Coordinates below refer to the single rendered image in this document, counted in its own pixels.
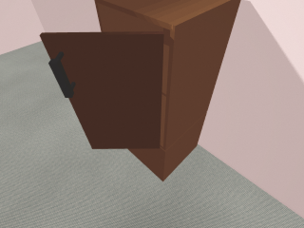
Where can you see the cupboard door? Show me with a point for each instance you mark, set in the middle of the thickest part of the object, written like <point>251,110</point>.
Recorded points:
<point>118,93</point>

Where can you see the handle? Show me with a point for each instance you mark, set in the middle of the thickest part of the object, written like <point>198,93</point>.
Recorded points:
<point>61,76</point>

